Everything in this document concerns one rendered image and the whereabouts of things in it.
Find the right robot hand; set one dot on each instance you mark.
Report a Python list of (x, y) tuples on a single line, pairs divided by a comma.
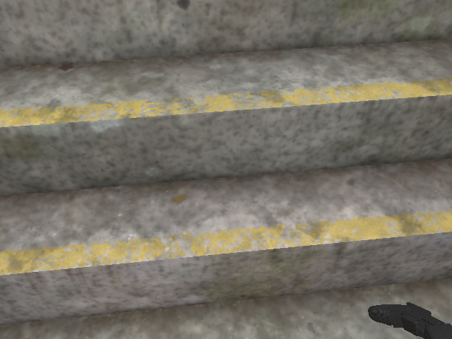
[(412, 318)]

